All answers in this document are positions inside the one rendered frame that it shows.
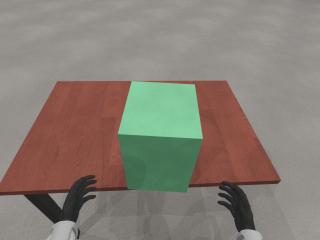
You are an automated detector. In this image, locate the robot left forearm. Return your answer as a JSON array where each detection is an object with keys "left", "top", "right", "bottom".
[{"left": 46, "top": 220, "right": 78, "bottom": 240}]

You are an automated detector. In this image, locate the table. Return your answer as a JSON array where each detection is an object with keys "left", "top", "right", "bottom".
[{"left": 0, "top": 80, "right": 281, "bottom": 239}]

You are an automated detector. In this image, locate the robot right forearm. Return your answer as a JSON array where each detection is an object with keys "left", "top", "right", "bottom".
[{"left": 236, "top": 229, "right": 264, "bottom": 240}]

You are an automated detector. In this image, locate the carton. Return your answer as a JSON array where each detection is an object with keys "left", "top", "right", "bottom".
[{"left": 118, "top": 81, "right": 203, "bottom": 193}]

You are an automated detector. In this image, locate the left robot hand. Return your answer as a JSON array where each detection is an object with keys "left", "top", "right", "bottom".
[{"left": 58, "top": 175, "right": 97, "bottom": 223}]

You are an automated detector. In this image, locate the right robot hand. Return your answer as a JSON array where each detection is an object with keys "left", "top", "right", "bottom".
[{"left": 217, "top": 181, "right": 256, "bottom": 232}]

